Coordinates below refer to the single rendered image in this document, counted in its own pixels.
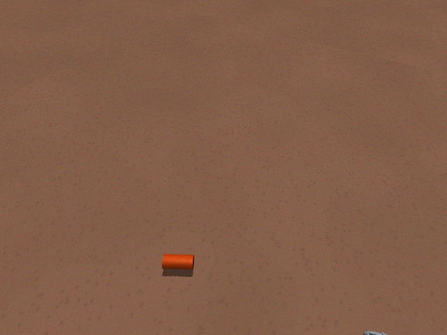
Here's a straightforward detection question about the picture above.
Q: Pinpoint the can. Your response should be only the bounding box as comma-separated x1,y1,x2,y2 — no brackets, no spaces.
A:
162,254,194,269

